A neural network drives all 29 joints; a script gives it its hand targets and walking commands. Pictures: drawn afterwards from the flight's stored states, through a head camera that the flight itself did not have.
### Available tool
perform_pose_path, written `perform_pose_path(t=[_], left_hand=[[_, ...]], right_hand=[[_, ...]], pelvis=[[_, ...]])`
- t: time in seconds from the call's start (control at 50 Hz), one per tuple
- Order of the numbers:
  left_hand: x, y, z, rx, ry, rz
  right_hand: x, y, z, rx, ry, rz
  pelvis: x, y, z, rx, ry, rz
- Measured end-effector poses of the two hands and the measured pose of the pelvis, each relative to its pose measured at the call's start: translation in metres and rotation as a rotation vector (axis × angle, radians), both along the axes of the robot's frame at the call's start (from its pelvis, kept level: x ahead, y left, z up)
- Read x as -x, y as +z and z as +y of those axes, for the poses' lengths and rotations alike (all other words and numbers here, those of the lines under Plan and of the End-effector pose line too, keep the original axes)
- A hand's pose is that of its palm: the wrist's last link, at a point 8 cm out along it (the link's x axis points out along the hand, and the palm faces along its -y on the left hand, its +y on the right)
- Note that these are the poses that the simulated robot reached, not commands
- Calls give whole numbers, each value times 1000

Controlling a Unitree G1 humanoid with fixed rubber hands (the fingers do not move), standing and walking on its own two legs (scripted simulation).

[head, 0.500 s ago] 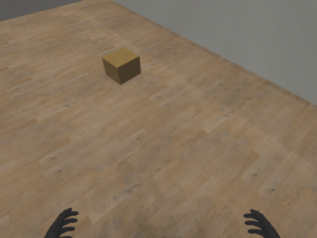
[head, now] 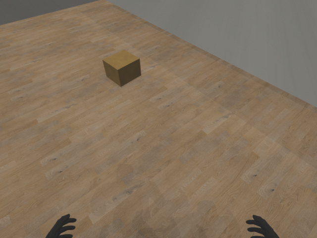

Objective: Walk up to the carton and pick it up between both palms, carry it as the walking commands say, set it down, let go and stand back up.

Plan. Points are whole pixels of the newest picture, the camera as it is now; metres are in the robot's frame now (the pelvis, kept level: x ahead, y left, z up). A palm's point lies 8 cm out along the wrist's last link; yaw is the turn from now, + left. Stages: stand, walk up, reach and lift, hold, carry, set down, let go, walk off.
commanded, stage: stand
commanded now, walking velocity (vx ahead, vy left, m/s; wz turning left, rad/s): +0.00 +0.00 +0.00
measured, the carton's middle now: (122, 67) +1.76 +0.35 -0.65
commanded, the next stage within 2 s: walk up in 0.50 s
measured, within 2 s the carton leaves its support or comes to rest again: neither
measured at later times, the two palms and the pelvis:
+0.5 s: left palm out of the picture +0.10 +0.29 -0.09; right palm out of the picture +0.09 -0.27 -0.10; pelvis -0.01 +0.00 +0.00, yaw +0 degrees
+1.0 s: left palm out of the picture +0.08 +0.40 -0.09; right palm (267, 224) +0.17 -0.26 -0.08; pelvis +0.03 +0.05 -0.01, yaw +10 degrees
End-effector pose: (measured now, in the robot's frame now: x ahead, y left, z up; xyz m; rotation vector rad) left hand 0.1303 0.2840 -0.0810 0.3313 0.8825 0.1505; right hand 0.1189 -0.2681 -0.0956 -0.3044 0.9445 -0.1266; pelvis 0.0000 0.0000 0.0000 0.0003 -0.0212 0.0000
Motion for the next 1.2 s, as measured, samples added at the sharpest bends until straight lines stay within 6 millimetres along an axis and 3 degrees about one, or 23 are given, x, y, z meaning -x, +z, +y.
perform_pose_path(t=[0.68,0.76,0.86,0.98,1.08,1.2], left_hand=[[36,-11,5,-1,30,74],[35,-6,11,13,32,60],[46,1,49,-21,85,47],[52,-8,110,-50,177,71],[22,-5,125,-24,193,70],[-28,-2,123,16,180,54]], right_hand=[[33,-9,-4,3,-22,64],[35,-4,-7,0,3,89],[13,8,-15,69,96,131],[-42,17,1,151,202,105],[-60,30,16,171,194,100],[-72,46,11,210,171,153]], pelvis=[[16,0,0,0,0,-23],[14,3,0,5,12,-10],[6,5,11,3,86,18],[-20,-8,43,33,169,33],[-50,1,61,32,178,18],[-91,12,66,25,180,-4]])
